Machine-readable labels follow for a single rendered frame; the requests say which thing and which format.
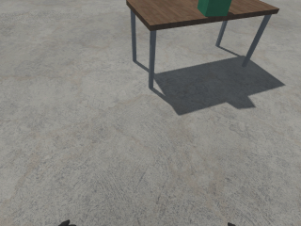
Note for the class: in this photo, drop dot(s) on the carton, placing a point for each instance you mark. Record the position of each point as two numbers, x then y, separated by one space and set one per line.
213 8

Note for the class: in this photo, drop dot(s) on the table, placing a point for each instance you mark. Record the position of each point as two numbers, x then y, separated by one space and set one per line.
165 14

